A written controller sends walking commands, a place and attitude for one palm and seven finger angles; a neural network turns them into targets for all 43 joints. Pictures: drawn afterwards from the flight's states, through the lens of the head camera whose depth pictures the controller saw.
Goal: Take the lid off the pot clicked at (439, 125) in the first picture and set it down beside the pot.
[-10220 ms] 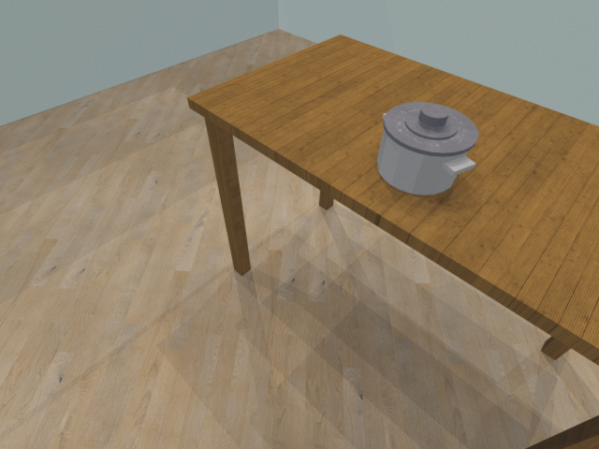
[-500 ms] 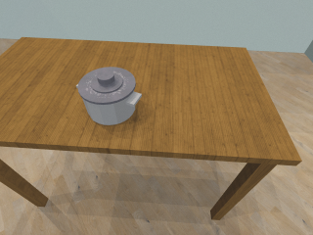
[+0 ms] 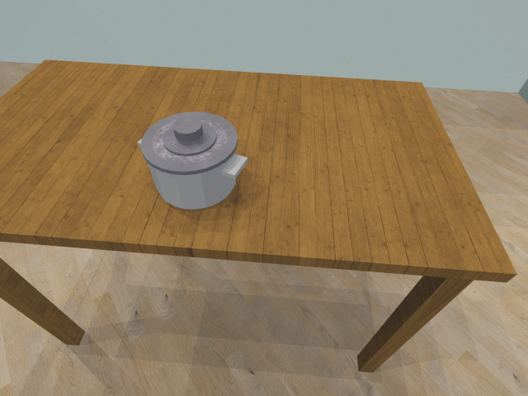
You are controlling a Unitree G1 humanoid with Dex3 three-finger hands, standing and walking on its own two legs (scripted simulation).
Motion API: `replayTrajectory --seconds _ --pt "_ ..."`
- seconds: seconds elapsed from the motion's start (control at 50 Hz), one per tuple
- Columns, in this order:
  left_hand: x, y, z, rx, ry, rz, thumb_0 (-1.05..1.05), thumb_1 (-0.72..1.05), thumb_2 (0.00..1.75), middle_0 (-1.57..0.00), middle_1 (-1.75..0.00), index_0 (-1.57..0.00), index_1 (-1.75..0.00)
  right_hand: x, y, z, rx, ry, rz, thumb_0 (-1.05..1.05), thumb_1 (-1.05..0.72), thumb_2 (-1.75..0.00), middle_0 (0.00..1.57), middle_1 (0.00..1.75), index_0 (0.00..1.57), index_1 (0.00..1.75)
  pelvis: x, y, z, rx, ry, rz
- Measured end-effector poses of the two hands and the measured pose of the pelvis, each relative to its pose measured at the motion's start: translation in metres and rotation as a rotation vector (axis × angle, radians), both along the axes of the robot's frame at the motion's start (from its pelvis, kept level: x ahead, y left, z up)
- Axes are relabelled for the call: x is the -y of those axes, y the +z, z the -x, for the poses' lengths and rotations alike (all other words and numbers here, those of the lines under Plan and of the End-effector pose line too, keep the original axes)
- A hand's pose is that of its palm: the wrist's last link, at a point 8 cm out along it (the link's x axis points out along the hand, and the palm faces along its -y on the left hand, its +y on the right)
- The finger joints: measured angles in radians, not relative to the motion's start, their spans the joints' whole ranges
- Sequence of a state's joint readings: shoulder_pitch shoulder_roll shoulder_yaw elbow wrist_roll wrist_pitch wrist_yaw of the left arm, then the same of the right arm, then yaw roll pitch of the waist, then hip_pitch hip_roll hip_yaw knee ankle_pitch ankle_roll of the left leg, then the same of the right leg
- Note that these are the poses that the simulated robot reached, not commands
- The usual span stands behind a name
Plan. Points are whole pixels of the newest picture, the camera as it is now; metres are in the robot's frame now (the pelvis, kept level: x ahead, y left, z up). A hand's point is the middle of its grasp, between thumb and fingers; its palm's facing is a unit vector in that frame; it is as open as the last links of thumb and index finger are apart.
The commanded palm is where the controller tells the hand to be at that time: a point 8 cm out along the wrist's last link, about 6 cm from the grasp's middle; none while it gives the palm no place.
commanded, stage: look again from close up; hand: left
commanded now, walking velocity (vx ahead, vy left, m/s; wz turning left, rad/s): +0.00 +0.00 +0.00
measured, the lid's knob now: (188, 129) +0.52 +0.18 +0.13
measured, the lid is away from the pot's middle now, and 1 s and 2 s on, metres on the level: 0.00 0.00 0.00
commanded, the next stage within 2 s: lift the closed hand beside the body in 0.22 s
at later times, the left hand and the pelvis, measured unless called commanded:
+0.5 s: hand out of the picture +0.09 +0.20 -0.10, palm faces +0.11 -0.94 -0.32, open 6.7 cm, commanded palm +0.08 +0.23 -0.03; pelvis -0.01 +0.02 +0.00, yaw +3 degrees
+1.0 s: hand out of the picture +0.10 +0.23 +0.03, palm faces +0.29 -0.89 -0.35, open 3.1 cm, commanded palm +0.05 +0.28 +0.07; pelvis -0.02 +0.00 +0.00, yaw +3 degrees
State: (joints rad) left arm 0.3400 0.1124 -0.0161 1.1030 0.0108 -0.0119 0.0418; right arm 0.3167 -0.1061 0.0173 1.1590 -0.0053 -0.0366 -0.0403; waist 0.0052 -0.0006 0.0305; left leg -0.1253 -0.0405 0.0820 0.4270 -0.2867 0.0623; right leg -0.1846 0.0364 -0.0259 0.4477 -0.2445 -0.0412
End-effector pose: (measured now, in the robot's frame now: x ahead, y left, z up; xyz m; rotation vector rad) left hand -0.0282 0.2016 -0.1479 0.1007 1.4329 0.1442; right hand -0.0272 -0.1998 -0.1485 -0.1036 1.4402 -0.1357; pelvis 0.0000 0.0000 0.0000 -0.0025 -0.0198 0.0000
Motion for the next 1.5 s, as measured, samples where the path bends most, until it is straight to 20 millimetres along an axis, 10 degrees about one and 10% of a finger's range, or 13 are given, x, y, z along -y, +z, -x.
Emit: replayTrajectory --seconds 0.38,0.56,0.74,1.14,1.5 --pt "-0.018 0.009 -0.015 0.099 -0.006 -0.051 0.04 0.94 0.90 -0.20 -0.31 -0.21 -0.31 -0.007 0.005 -0.007 0.083 0.013 0.011 0.02 -0.91 -0.90 0.20 0.30 0.20 0.30 -0.011 -0.002 0.002 -0.006 0.007 0.007" --pt "-0.041 0.104 -0.129 0.751 -0.079 -0.179 0.05 0.96 0.90 -0.39 -0.52 -0.39 -0.52 0.031 0.042 -0.129 0.626 0.139 0.073 0.04 -0.93 -0.90 0.20 0.30 0.20 0.30 -0.020 -0.004 0.011 0.007 0.040 0.005" --pt "-0.039 0.150 -0.116 1.000 -0.036 -0.165 0.02 0.92 0.90 -0.75 -0.90 -0.75 -0.90 0.013 0.133 -0.239 1.033 0.244 0.088 0.02 -0.91 -0.90 0.19 0.30 0.20 0.30 -0.007 -0.004 0.017 0.014 0.045 0.014" --pt "-0.081 0.225 -0.103 1.089 -0.080 -0.455 0.02 0.90 0.90 -1.27 -1.48 -1.28 -1.48 -0.005 0.062 -0.178 0.738 0.208 -0.018 0.02 -0.90 -0.90 0.20 0.30 0.20 0.30 -0.003 -0.001 0.014 0.039 0.053 0.016" --pt "-0.082 0.266 -0.117 1.271 -0.113 -0.510 0.02 0.90 0.90 -1.30 -1.50 -1.30 -1.50 0.005 0.095 -0.221 0.893 0.232 0.038 0.02 -0.90 -0.90 0.20 0.30 0.20 0.30 -0.004 0.001 0.010 0.051 0.049 0.016"
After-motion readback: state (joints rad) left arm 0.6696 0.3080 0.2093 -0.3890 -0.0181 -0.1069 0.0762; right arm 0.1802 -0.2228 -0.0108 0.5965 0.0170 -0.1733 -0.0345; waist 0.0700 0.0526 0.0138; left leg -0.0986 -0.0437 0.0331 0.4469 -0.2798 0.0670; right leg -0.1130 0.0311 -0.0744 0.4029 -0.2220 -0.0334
